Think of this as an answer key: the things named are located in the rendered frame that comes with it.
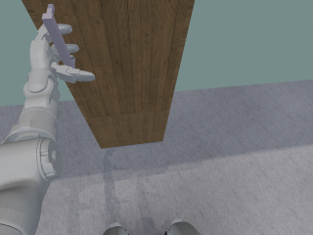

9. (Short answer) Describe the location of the handle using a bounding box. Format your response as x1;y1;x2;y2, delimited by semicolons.
42;4;76;69

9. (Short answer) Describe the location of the robot right thigh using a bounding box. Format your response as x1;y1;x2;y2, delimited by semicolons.
166;221;201;235

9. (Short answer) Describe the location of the robot left upper arm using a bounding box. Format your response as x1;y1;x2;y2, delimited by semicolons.
0;136;64;235

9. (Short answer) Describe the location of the robot left forearm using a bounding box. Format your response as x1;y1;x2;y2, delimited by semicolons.
0;69;61;145

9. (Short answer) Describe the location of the right robot shin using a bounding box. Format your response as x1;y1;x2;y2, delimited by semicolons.
170;218;182;226

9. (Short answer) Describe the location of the robot left hand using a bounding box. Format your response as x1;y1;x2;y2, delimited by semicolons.
29;23;96;83

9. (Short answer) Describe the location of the cupboard door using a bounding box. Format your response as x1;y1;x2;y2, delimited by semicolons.
28;0;190;118

